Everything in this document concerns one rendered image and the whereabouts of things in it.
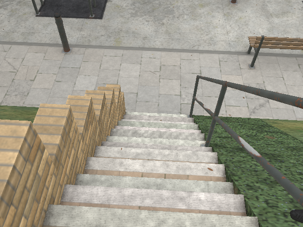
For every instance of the right robot hand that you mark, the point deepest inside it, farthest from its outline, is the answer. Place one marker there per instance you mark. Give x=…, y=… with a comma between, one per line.
x=297, y=215

